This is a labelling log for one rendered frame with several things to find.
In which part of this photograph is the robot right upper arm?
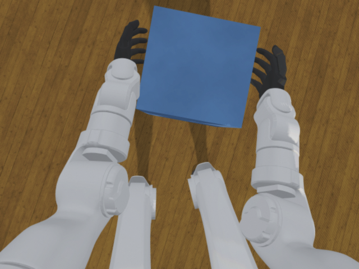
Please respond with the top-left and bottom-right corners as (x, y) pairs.
(240, 193), (359, 269)

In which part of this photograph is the robot right forearm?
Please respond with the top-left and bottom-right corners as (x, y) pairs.
(251, 88), (311, 215)

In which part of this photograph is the robot left hand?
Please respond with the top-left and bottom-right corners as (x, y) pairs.
(114, 20), (148, 64)

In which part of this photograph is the left robot shin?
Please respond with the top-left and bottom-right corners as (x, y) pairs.
(128, 176), (150, 188)

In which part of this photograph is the carton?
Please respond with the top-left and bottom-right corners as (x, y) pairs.
(136, 6), (261, 128)

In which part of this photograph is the robot left upper arm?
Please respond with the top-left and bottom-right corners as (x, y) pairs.
(0, 160), (130, 269)

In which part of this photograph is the robot right hand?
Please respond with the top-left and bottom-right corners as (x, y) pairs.
(250, 45), (287, 99)

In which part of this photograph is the robot left forearm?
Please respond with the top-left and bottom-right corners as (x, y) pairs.
(56, 58), (140, 202)

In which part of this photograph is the robot left thigh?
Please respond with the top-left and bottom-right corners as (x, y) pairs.
(109, 183), (157, 269)

